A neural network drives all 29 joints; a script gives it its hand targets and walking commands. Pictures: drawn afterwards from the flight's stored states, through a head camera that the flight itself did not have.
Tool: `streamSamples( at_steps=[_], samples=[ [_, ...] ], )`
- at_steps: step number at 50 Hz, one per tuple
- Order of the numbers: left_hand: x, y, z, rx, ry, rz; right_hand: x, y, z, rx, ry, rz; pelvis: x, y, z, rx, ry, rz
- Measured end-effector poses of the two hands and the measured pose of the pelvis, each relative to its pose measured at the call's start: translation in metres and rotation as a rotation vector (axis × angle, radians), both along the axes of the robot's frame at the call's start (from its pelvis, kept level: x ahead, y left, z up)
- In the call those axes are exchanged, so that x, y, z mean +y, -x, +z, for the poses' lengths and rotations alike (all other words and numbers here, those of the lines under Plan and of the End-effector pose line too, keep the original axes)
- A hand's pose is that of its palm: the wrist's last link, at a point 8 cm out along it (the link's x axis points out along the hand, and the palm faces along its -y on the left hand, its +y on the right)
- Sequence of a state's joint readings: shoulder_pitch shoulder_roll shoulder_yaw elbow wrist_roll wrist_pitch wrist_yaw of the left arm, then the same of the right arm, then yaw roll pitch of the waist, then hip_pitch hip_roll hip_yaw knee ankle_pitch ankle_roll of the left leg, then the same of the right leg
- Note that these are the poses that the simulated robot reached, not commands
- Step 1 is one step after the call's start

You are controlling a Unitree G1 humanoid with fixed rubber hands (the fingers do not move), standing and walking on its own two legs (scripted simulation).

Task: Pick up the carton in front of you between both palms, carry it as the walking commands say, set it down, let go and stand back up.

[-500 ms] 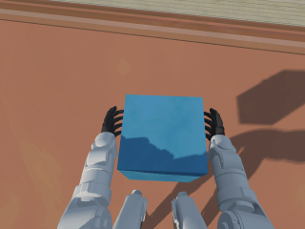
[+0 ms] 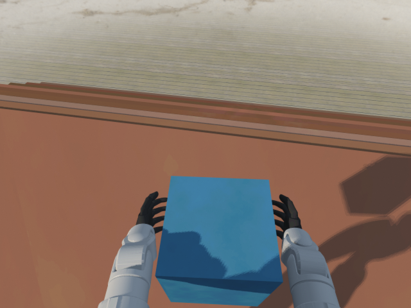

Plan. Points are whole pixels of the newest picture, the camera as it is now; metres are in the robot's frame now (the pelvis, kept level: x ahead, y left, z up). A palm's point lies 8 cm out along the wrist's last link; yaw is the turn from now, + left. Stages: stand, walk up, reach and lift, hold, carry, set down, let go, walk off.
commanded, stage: reach and lift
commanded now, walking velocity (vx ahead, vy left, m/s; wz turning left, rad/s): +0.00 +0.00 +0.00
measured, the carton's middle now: (216, 244) +0.29 +0.00 -0.08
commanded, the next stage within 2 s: hold in 1.12 s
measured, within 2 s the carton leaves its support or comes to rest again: neither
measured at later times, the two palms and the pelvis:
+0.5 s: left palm (140, 223) +0.28 +0.15 +0.04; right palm (299, 227) +0.28 -0.15 +0.04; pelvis -0.02 +0.00 +0.02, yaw +0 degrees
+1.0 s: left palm (139, 216) +0.29 +0.15 +0.05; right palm (300, 221) +0.29 -0.15 +0.05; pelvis +0.00 +0.00 +0.02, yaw +0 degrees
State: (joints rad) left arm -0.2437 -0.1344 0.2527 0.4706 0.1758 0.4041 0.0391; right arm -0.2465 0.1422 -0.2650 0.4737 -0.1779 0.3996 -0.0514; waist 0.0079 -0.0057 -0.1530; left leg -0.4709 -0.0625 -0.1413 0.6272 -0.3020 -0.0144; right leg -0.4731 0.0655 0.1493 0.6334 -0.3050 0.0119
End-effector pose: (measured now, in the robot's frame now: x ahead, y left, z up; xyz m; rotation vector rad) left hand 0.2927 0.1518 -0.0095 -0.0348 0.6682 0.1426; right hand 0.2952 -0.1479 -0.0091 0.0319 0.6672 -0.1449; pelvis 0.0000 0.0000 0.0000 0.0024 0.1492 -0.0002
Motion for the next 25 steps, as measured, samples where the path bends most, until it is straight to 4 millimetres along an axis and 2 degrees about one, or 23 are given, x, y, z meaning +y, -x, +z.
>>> streamSamples(
  at_steps=[5, 9, 18, 25],
  samples=[
    [-0.001, 0.006, 0.029, -0.012, -0.013, -0.008, -0.001, 0.006, 0.028, -0.012, 0.014, 0.014, 0.0, -0.002, 0.011, -0.093, 0.001, 0.001],
    [-0.001, 0.009, 0.044, -0.007, -0.029, -0.024, -0.001, 0.01, 0.043, -0.007, 0.031, 0.024, 0.0, 0.0, 0.015, -0.153, 0.001, 0.001],
    [-0.001, 0.017, 0.047, 0.028, -0.032, -0.029, -0.001, 0.017, 0.047, 0.028, 0.035, 0.027, 0.0, 0.014, 0.015, -0.206, 0.001, 0.001],
    [0.0, 0.015, 0.05, 0.013, -0.028, -0.025, -0.001, 0.016, 0.051, 0.013, 0.031, 0.024, 0.001, 0.02, 0.015, -0.211, 0.001, 0.002]
  ],
)
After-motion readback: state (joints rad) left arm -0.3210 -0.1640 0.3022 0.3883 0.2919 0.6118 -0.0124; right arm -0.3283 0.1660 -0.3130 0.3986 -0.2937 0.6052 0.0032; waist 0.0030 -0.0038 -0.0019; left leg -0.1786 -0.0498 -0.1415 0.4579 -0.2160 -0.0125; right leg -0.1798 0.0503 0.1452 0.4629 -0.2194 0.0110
